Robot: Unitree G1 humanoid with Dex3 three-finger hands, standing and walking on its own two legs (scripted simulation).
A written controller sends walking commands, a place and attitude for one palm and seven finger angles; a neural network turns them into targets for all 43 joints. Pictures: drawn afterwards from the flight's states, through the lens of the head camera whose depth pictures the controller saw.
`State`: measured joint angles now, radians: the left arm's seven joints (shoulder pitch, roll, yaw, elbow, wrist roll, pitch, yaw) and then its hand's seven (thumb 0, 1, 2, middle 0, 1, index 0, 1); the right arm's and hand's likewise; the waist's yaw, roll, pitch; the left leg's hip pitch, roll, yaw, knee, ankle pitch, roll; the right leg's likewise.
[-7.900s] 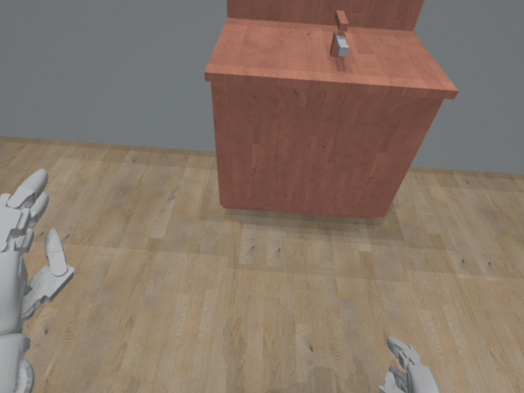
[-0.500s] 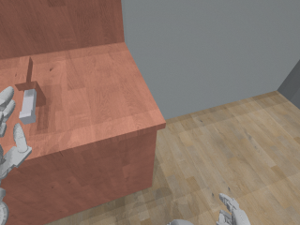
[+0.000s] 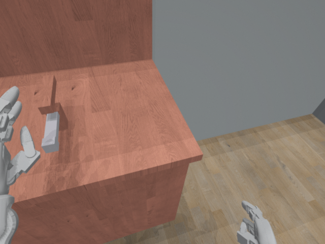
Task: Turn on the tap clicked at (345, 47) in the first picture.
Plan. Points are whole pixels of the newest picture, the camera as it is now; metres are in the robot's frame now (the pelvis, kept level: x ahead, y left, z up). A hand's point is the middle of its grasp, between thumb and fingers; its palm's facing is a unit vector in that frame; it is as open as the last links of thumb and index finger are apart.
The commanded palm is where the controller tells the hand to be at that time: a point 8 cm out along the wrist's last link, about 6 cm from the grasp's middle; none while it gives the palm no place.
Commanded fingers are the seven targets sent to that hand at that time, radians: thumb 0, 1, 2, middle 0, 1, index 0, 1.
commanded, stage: come to a stop and stand still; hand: left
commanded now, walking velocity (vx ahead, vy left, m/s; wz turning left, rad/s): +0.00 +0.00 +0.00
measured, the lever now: (50, 144) +0.30 +0.30 +0.09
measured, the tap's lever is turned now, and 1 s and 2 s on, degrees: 0 0 0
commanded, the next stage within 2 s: look again from close up in 0.58 s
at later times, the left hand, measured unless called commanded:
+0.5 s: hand (34, 135) +0.26 +0.28 +0.18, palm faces +0.39 -0.85 -0.35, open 7.5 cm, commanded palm +0.20 +0.31 +0.19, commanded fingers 0.00 0.90 0.90 -0.20 -0.30 -0.20 -0.30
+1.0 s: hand (32, 142) +0.25 +0.28 +0.17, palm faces +0.34 -0.86 -0.38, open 7.4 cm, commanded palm +0.19 +0.31 +0.19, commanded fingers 0.00 0.90 0.90 -0.20 -0.30 -0.20 -0.30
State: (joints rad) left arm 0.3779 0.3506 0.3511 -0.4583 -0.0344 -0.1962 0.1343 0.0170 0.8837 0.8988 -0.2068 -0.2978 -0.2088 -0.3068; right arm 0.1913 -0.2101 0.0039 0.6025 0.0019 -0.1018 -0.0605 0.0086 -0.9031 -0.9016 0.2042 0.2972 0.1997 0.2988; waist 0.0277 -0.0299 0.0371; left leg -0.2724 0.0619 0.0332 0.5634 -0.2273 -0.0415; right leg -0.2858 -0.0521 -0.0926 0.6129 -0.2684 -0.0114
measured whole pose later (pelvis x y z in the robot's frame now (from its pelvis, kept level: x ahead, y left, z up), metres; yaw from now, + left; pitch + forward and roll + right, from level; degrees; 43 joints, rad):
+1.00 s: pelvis +0.02 +0.04 +0.01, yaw -2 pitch -2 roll -1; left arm 0.42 0.39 0.35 -0.44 -0.04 -0.22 0.10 0.02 0.88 0.90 -0.21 -0.30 -0.21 -0.31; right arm 0.23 -0.20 0.00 0.59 0.00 -0.15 -0.03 0.01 -0.90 -0.90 0.21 0.30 0.20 0.30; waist 0.02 -0.05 0.07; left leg -0.22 0.04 0.08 0.49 -0.24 0.01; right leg -0.21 -0.06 -0.05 0.45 -0.20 0.04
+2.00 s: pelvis -0.05 -0.01 +0.00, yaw -4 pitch +1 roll -1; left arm 0.52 0.40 0.41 -0.61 -0.05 -0.22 0.09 0.02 0.88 0.90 -0.21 -0.30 -0.21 -0.31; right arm 0.22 -0.20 -0.02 0.62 0.00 -0.15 -0.01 0.01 -0.90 -0.90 0.21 0.30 0.20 0.30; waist 0.00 -0.05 0.11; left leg -0.42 0.01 0.01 0.84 -0.40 -0.01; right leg -0.30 0.00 -0.02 0.54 -0.26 -0.02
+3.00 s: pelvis -0.04 +0.01 +0.01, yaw -3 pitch +1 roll -1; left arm 0.42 0.36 0.36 -0.49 -0.04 -0.22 0.11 0.02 0.89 0.90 -0.21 -0.30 -0.21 -0.31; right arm 0.15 -0.23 0.01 0.58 -0.01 -0.11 -0.01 0.01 -0.90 -0.90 0.20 0.30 0.20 0.30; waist 0.03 -0.01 0.07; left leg -0.23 -0.02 0.03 0.48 -0.27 0.05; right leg -0.22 -0.01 -0.02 0.43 -0.22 0.02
